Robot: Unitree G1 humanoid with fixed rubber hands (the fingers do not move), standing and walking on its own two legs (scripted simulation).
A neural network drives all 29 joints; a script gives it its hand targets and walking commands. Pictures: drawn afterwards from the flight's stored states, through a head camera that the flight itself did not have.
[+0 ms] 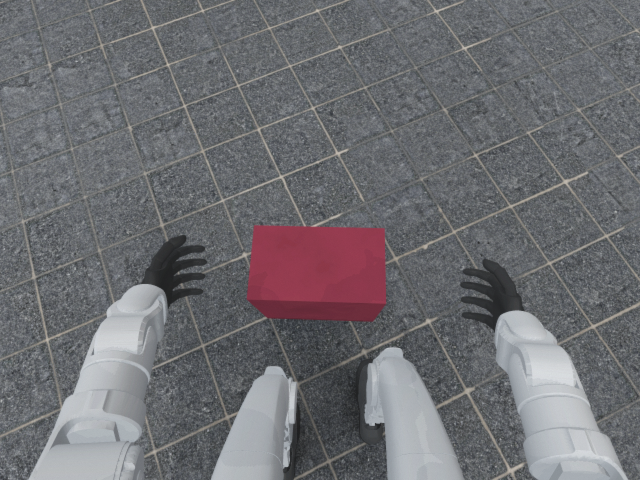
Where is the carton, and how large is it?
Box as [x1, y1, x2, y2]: [247, 225, 385, 321]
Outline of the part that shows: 254,225 247,299 267,317 372,321 385,304 384,228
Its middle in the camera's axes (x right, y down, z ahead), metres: +0.00 +0.09 +0.97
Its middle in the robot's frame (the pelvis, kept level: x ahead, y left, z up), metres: +0.46 +0.04 -0.53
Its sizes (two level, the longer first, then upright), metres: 0.297 0.171 0.282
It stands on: the floor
